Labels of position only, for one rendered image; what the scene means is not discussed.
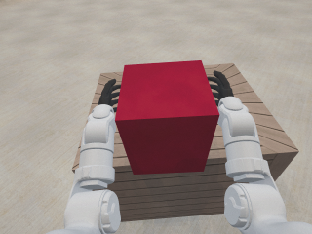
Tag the right robot hand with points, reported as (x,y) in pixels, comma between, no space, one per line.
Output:
(223,86)

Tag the robot left forearm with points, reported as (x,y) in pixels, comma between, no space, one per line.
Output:
(95,170)

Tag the robot right forearm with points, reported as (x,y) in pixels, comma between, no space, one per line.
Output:
(245,162)

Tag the pedestal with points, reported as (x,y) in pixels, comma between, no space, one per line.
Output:
(170,195)

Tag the carton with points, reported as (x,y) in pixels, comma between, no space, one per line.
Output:
(166,117)

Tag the robot right upper arm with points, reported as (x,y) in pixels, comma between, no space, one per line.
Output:
(259,209)

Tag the left robot hand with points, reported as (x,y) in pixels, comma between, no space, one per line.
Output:
(107,95)

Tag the robot left upper arm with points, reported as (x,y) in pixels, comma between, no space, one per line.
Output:
(91,212)

